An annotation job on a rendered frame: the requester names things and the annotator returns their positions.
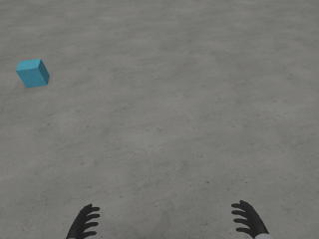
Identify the carton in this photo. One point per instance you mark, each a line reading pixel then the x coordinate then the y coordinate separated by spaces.
pixel 33 73

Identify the right robot hand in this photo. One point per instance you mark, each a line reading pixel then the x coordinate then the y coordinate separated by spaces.
pixel 255 224

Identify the left robot hand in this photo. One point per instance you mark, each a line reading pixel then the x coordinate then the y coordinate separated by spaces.
pixel 79 225

